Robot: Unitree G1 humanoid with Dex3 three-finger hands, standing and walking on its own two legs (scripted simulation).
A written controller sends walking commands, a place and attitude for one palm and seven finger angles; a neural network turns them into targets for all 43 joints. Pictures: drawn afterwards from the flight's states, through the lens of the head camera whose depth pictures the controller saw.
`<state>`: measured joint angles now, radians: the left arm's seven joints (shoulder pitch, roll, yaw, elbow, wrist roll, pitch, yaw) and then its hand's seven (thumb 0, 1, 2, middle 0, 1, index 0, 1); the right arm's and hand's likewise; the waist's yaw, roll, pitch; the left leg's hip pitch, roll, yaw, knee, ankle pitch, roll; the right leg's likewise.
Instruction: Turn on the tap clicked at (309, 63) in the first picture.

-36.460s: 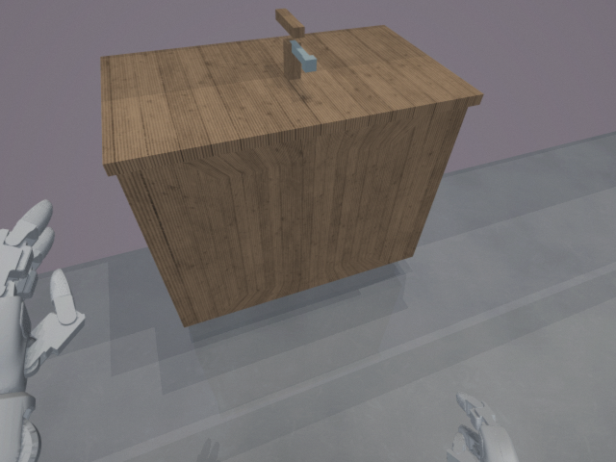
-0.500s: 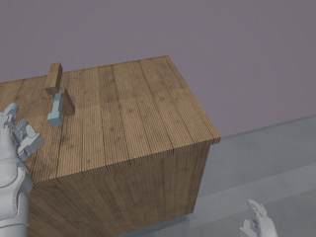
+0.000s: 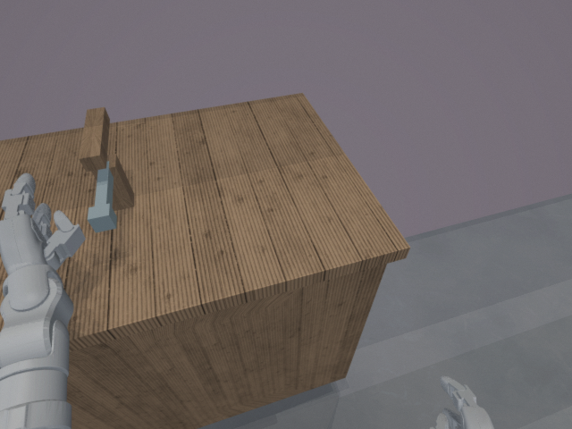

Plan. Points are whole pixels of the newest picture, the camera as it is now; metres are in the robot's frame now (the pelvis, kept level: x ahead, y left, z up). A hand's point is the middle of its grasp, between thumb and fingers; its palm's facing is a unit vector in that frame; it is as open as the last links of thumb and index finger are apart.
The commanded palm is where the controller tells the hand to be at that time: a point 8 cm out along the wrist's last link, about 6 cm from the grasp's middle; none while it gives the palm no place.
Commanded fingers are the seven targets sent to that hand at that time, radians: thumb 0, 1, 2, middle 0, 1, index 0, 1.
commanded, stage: reach beside the lever's end, fingers flat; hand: left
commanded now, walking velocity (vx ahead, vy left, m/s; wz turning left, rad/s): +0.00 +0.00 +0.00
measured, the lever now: (102, 218) +0.36 +0.29 +0.12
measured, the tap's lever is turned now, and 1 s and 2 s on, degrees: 0 2 25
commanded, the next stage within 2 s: push the lever round in 0.44 s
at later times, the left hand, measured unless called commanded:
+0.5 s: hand (77, 230) +0.34 +0.32 +0.11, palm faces +0.56 -0.82 -0.09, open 7.8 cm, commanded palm +0.29 +0.35 +0.11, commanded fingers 0.00 0.90 0.90 -0.15 -0.15 -0.15 -0.15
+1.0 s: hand (96, 231) +0.34 +0.29 +0.11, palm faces +0.56 -0.82 -0.08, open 7.7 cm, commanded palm +0.29 +0.32 +0.11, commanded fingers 0.00 0.90 0.90 -0.15 -0.15 -0.15 -0.15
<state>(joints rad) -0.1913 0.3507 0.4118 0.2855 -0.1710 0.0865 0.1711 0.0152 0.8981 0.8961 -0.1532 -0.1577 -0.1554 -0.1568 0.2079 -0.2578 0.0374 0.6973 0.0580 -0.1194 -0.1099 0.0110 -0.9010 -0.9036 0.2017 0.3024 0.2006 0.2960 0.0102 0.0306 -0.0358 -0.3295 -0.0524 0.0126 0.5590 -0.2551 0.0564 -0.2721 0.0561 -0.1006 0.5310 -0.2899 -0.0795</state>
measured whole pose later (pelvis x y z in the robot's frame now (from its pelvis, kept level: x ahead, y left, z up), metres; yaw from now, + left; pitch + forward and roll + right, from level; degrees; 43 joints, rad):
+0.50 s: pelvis +0.00 +0.01 +0.00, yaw +0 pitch +3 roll -1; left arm -0.22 0.36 0.43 0.39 -0.17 0.00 0.14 0.02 0.90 0.90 -0.15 -0.15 -0.15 -0.15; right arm 0.23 -0.26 0.03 0.70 0.05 -0.09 -0.10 0.01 -0.90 -0.90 0.20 0.30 0.20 0.30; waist 0.00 0.03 -0.04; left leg -0.36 -0.05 0.01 0.58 -0.27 0.06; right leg -0.29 0.06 -0.10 0.54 -0.29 -0.07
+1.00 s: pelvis +0.00 +0.00 +0.00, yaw +0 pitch +2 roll -1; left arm -0.21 0.31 0.37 0.33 -0.16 0.01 0.20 0.02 0.92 0.90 -0.15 -0.15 -0.15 -0.15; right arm 0.21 -0.26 0.03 0.69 0.05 -0.08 -0.09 0.01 -0.90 -0.90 0.20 0.30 0.20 0.30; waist 0.01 0.04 -0.05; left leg -0.35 -0.05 0.01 0.58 -0.27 0.05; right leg -0.29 0.06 -0.11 0.54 -0.30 -0.08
